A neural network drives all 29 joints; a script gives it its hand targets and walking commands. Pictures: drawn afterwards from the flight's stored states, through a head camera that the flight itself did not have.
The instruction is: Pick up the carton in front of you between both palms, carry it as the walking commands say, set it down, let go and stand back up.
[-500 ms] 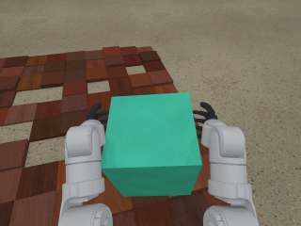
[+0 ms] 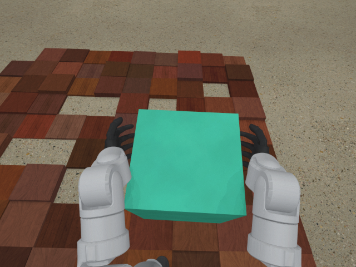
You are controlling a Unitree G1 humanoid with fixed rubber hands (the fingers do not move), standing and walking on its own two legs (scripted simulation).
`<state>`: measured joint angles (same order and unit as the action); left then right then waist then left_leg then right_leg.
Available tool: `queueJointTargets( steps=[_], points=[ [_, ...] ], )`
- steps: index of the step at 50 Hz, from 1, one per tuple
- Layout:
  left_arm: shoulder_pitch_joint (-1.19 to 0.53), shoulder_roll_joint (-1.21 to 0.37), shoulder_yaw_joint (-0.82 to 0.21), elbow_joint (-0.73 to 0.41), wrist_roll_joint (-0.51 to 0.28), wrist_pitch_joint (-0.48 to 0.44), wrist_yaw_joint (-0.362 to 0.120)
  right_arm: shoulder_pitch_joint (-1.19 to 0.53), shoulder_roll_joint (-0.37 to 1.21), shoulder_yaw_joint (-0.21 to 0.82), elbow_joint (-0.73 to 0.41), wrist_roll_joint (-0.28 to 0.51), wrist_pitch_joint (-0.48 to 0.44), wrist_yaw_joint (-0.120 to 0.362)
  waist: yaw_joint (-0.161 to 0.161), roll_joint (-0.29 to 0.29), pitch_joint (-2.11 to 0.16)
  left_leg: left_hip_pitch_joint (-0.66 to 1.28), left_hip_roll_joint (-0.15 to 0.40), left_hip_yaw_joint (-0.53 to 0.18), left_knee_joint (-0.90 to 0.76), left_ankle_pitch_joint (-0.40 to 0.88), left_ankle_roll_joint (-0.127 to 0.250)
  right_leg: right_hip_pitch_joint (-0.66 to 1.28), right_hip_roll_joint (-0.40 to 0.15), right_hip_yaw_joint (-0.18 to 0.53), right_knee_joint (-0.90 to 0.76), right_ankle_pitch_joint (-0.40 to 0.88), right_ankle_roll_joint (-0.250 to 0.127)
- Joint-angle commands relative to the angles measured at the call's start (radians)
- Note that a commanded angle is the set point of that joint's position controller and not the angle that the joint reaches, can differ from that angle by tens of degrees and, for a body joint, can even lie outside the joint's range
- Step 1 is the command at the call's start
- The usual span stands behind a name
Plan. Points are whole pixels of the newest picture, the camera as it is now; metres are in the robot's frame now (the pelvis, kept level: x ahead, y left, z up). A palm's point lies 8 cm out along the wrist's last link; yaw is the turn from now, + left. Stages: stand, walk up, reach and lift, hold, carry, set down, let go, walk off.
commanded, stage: carry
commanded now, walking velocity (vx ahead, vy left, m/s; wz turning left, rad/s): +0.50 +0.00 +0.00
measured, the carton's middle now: (184, 173) +0.33 +0.03 +0.01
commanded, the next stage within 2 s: none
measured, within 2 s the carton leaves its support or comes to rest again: neither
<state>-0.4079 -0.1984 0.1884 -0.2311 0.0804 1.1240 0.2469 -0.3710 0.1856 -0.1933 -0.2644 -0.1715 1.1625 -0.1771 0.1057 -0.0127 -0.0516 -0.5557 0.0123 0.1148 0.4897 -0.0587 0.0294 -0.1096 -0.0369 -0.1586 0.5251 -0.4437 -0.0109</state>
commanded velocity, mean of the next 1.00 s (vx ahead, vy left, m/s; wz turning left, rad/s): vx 0.50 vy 0.00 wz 0.00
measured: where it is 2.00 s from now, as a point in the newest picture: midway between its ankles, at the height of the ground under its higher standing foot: (201, 136)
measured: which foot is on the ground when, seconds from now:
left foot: up 0.00-0.00, down 0.02-0.48, up 0.50-0.86, down 0.88-1.00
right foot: down 0.00-0.02, up 0.04-0.48, down 0.50-0.92, up 0.94-1.00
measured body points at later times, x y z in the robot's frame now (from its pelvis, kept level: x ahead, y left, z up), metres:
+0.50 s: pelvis +0.30 -0.01 -0.01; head +0.29 +0.00 +0.44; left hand +0.67 +0.12 +0.16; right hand +0.66 -0.17 +0.17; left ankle +0.14 +0.08 -0.72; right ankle +0.43 -0.10 -0.72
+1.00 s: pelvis +0.55 +0.01 +0.01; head +0.57 +0.01 +0.46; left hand +0.92 +0.14 +0.14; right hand +0.91 -0.15 +0.14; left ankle +0.61 +0.12 -0.71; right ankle +0.47 -0.09 -0.66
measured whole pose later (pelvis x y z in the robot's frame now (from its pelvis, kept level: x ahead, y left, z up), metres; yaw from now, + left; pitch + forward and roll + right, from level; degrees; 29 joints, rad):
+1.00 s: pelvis +0.55 +0.01 +0.01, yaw -1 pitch +5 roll +1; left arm -0.61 -0.12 0.27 -0.01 0.11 1.13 0.23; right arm -0.65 0.16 -0.22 0.04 -0.16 1.15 -0.28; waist -0.03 -0.02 -0.06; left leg -0.47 0.03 0.11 0.59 -0.20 0.03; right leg -0.43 -0.02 -0.05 1.01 -0.56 -0.02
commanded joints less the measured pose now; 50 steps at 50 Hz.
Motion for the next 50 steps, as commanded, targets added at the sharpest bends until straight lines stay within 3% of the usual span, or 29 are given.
queueJointTargets(
  steps=[1,4,6,7,8,10,12,13,15,19,21,22,23,24,25,28,29,31,34,36,40,41,42,43,44,45,47,48,50],
  points=[
    [-0.65,-0.855,-0.822,-0.107,-0.467,0.051,-0.277,-0.645,0.756,0.709,-0.135,0.408,-0.019,0.149,-0.175,0.229,-0.66,0.971,0.378,-0.582,-0.022,0.305,0.238,-0.517,0.046,0.158,0.696,-0.115,-0.004],
    [-0.594,-0.823,-0.713,-0.03,-0.395,0.074,-0.258,-0.811,0.763,0.776,-0.212,0.488,0.009,0.157,-0.188,0.038,-0.527,0.866,0.324,-0.479,-0.077,0.233,0.209,-0.662,0.006,0.19,0.737,0.006,-0.02],
    [-0.624,-0.814,-0.687,0.023,-0.359,0.085,-0.243,-0.857,0.789,0.777,-0.142,0.525,0.029,0.167,-0.183,0.067,-0.5,0.824,0.297,-0.421,-0.068,0.328,0.184,-0.674,-0.002,0.176,0.671,0.031,-0.017],
    [-0.598,-0.801,-0.656,0.101,-0.317,0.093,-0.233,-0.93,0.759,0.771,-0.153,0.537,0.026,0.173,-0.177,0.156,-0.484,0.802,0.29,-0.411,-0.074,0.308,0.183,-0.677,0.008,0.17,0.639,0.026,-0.007],
    [-0.621,-0.767,-0.623,0.049,-0.294,0.08,-0.221,-0.969,0.782,0.804,-0.12,0.583,0.034,0.181,-0.18,0.068,-0.484,0.748,0.319,-0.409,-0.087,0.301,0.203,-0.663,-0.001,0.164,0.619,0.043,-0.015],
    [-0.742,-0.802,-0.637,0.005,-0.3,0.071,-0.206,-1.107,0.832,0.805,-0.167,0.62,0.025,0.192,-0.172,0.044,-0.46,0.726,0.288,-0.356,-0.1,0.286,0.205,-0.659,-0.007,0.139,0.565,0.081,-0.02],
    [-0.773,-0.725,-0.583,0.062,-0.277,0.088,-0.19,-1.068,0.793,0.738,-0.041,0.62,0.045,0.191,-0.169,0.139,-0.372,0.675,0.268,-0.284,-0.139,0.233,0.186,-0.696,-0.023,0.14,0.467,0.143,-0.021],
    [-0.683,-0.744,-0.555,0.159,-0.226,0.102,-0.185,-1.076,0.786,0.719,-0.014,0.619,0.046,0.191,-0.163,0.078,-0.372,0.636,0.264,-0.256,-0.154,0.267,0.18,-0.661,-0.024,0.108,0.448,0.246,-0.029],
    [-0.693,-0.744,-0.553,0.219,-0.248,0.128,-0.181,-0.995,0.746,0.619,0.108,0.552,0.074,0.18,-0.174,0.137,-0.36,0.561,0.245,-0.186,-0.172,0.251,0.165,-0.551,-0.038,0.094,0.329,0.336,-0.035],
    [-0.828,-0.762,-0.557,0.212,-0.27,0.142,-0.193,-0.991,0.816,0.549,0.258,0.522,0.09,0.181,-0.195,0.175,-0.288,0.594,0.146,-0.063,-0.12,0.437,0.131,-0.469,0.065,-0.05,0.057,0.441,-0.044],
    [-0.807,-0.799,-0.505,0.316,-0.278,0.15,-0.204,-1.061,0.811,0.539,0.25,0.493,0.098,0.168,-0.108,0.153,-0.322,0.56,0.125,-0.007,0.071,0.63,0.084,-0.28,0.113,-0.086,-0.034,0.399,-0.061],
    [-0.775,-0.801,-0.476,0.369,-0.272,0.161,-0.214,-1.039,0.793,0.538,0.259,0.481,0.102,0.158,-0.068,0.111,-0.408,0.471,0.109,0.01,0.217,0.53,0.037,-0.033,0.074,-0.056,-0.033,0.398,-0.084],
    [-0.741,-0.811,-0.461,0.38,-0.292,0.16,-0.225,-1.064,0.789,0.534,0.219,0.49,0.103,0.148,-0.009,-0.067,-0.502,0.266,0.054,0.026,0.469,0.228,-0.01,0.215,-0.107,0.184,-0.023,0.597,-0.117],
    [-0.75,-0.806,-0.432,0.425,-0.277,0.154,-0.229,-1.038,0.842,0.514,0.263,0.472,0.107,0.15,-0.033,-0.304,-0.594,-0.016,-0.079,-0.009,0.721,-0.386,-0.032,0.429,-0.347,0.598,-0.038,0.71,-0.267],
    [-0.801,-0.874,-0.47,0.33,-0.303,0.141,-0.238,-1.071,0.866,0.52,0.23,0.472,0.093,0.154,-0.026,-0.21,-0.612,-0.146,-0.094,-0.097,0.831,-0.478,0.002,0.478,-0.335,0.706,-0.081,0.689,-0.311],
    [-1.085,-1.034,-0.608,0.055,-0.468,0.11,-0.251,-1.104,0.963,0.471,0.141,0.469,0.074,0.147,-0.029,-0.048,-0.528,-0.219,0.015,-0.155,0.794,-0.416,0.012,0.357,-0.308,0.54,-0.062,0.68,-0.269],
    [-1.062,-1.049,-0.589,0.123,-0.465,0.116,-0.257,-1.059,0.973,0.483,0.205,0.443,0.074,0.138,-0.049,-0.036,-0.542,-0.175,0.033,-0.147,0.734,-0.371,0.006,0.306,-0.294,0.47,-0.097,0.594,-0.226],
    [-0.954,-1.03,-0.584,0.226,-0.421,0.111,-0.273,-0.992,0.958,0.491,0.229,0.384,0.058,0.133,-0.073,-0.106,-0.474,-0.065,0.035,-0.117,0.595,-0.373,0.019,0.121,-0.248,0.403,-0.163,0.397,-0.198],
    [-0.978,-1.058,-0.62,0.212,-0.448,0.06,-0.286,-0.992,0.976,0.541,0.253,0.382,0.015,0.14,-0.061,-0.115,-0.466,-0.096,0.064,-0.092,0.401,-0.234,0.006,0.149,-0.274,0.305,-0.179,0.555,-0.214],
    [-0.951,-1.029,-0.637,0.21,-0.402,0.037,-0.284,-1.056,0.979,0.557,0.203,0.38,-0.017,0.145,-0.076,-0.054,-0.467,0.013,0.057,-0.077,0.287,-0.125,0.01,0.077,-0.255,0.241,-0.185,0.477,-0.192],
    [-0.917,-1.017,-0.625,0.236,-0.402,0.004,-0.276,-1.064,0.954,0.623,0.147,0.435,-0.04,0.161,-0.051,-0.184,-0.42,0.102,0.001,0.009,0.047,-0.124,0.009,0.096,-0.235,0.179,-0.108,0.492,-0.16],
    [-0.947,-1.021,-0.644,0.21,-0.396,0.012,-0.264,-1.058,0.945,0.617,0.16,0.431,-0.041,0.154,-0.082,-0.087,-0.482,0.231,-0.021,0.051,-0.07,-0.107,0.018,0.111,-0.166,0.104,0.003,0.476,-0.133],
    [-0.939,-0.979,-0.642,0.187,-0.383,0.01,-0.258,-1.005,0.938,0.616,0.199,0.424,-0.032,0.15,-0.065,-0.092,-0.494,0.369,-0.032,0.057,-0.029,-0.118,0.029,0.008,-0.129,0.073,0.088,0.429,-0.105],
    [-0.926,-0.948,-0.63,0.179,-0.379,0.014,-0.251,-0.997,0.942,0.625,0.224,0.45,-0.028,0.149,-0.135,-0.023,-0.524,0.533,0.128,-0.154,-0.089,-0.17,0.088,-0.143,-0.094,0.032,0.251,0.399,-0.038],
    [-0.814,-0.914,-0.618,0.278,-0.334,0.039,-0.239,-0.911,0.86,0.594,0.263,0.395,-0.016,0.142,-0.168,0.207,-0.609,0.779,0.326,-0.449,-0.044,-0.056,0.187,-0.405,-0.019,0.03,0.448,0.141,0.01],
    [-0.805,-0.895,-0.627,0.255,-0.329,0.042,-0.233,-0.854,0.865,0.567,0.308,0.391,-0.01,0.145,-0.182,0.312,-0.576,0.907,0.364,-0.616,-0.08,0.132,0.266,-0.626,0.062,0.073,0.562,-0.125,0.009],
    [-0.833,-0.939,-0.615,0.271,-0.335,0.057,-0.241,-0.911,0.876,0.573,0.239,0.401,-0.007,0.152,-0.221,0.233,-0.465,0.909,0.339,-0.515,-0.029,0.296,0.263,-0.79,0.03,0.111,0.596,-0.187,-0.007],
    [-0.824,-0.954,-0.583,0.279,-0.351,0.053,-0.247,-0.965,0.891,0.614,0.201,0.43,-0.006,0.148,-0.234,0.145,-0.487,0.874,0.326,-0.471,-0.005,0.218,0.245,-0.779,0.015,0.159,0.545,-0.177,-0.012],
    [-0.823,-0.987,-0.568,0.271,-0.351,0.052,-0.245,-1.084,0.916,0.64,0.138,0.51,-0.007,0.16,-0.181,0.128,-0.492,0.737,0.309,-0.395,-0.014,0.146,0.17,-0.66,-0.026,0.194,0.428,-0.093,-0.014]
  ],
)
